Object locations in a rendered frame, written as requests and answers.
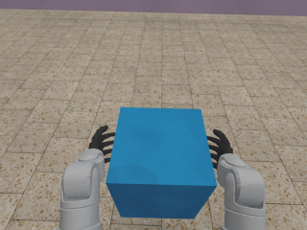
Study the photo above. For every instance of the right robot forearm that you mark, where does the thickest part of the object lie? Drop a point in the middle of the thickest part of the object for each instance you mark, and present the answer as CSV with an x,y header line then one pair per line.
x,y
244,194

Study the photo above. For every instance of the robot left hand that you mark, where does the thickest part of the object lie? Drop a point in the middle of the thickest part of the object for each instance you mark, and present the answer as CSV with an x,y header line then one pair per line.
x,y
97,141

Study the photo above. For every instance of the left robot forearm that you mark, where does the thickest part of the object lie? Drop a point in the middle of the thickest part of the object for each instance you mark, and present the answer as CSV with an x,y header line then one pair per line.
x,y
80,192

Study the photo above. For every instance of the carton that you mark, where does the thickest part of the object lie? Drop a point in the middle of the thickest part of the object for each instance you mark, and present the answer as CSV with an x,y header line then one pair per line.
x,y
160,165

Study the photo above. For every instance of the robot right hand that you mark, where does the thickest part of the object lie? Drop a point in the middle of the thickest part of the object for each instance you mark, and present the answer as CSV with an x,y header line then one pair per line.
x,y
222,148

